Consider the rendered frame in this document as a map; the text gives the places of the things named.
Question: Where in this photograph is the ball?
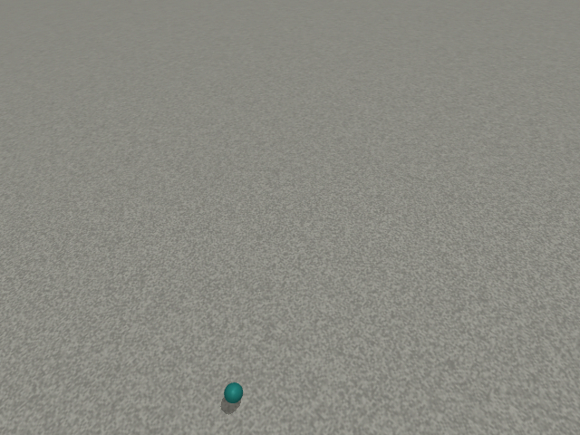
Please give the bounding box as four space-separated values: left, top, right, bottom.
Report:
224 382 243 403

